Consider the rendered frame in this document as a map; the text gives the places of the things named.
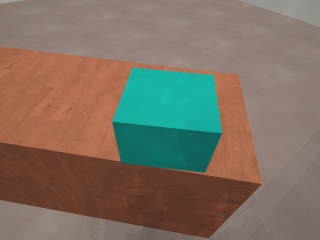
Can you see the pedestal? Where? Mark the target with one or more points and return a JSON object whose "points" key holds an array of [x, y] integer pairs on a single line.
{"points": [[58, 148]]}

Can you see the carton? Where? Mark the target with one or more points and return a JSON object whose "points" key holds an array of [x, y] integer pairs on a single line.
{"points": [[168, 119]]}

